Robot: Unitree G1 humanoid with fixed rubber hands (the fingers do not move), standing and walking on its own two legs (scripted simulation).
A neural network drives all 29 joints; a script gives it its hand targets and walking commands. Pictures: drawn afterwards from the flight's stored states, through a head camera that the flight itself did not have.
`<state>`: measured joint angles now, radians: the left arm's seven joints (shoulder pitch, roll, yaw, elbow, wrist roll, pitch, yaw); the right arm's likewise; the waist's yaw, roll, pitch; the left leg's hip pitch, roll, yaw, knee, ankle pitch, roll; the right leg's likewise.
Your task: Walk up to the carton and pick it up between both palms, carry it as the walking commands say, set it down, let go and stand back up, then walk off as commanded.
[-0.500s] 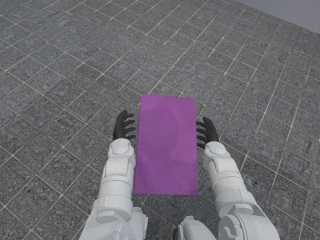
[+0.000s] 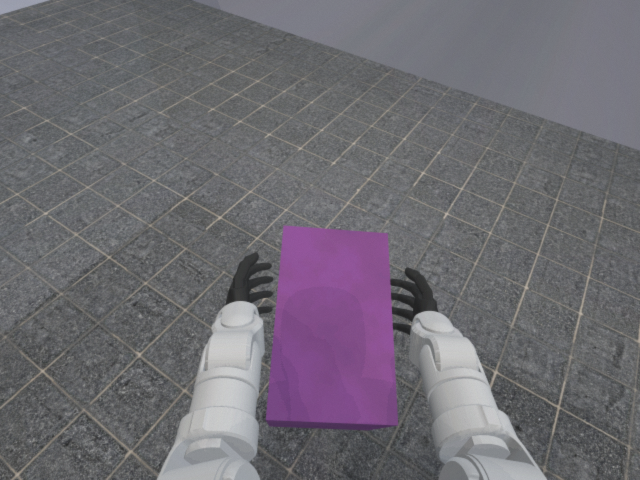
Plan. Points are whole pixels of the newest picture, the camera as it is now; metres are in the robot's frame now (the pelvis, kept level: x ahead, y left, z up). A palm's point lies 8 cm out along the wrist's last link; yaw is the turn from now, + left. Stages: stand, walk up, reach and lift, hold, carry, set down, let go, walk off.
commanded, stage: reach and lift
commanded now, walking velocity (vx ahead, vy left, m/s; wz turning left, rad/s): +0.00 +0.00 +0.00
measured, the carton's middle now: (327, 331) +0.35 +0.00 -0.08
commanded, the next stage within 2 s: hold in 1.66 s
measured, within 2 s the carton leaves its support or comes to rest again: neither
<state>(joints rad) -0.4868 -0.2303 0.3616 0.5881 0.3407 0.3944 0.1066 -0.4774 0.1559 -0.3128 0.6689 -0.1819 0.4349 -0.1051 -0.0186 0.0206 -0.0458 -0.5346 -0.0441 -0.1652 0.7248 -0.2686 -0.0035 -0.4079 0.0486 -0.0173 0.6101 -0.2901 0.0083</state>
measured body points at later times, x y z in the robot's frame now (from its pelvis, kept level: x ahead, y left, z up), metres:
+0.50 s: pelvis -0.01 -0.01 +0.01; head -0.07 +0.01 +0.45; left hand +0.33 +0.11 +0.07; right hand +0.31 -0.14 +0.05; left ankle +0.06 +0.10 -0.72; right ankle +0.01 -0.13 -0.72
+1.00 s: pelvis +0.00 +0.00 +0.01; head -0.05 +0.01 +0.46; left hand +0.34 +0.12 +0.07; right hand +0.32 -0.13 +0.05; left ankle +0.06 +0.10 -0.72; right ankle +0.01 -0.13 -0.72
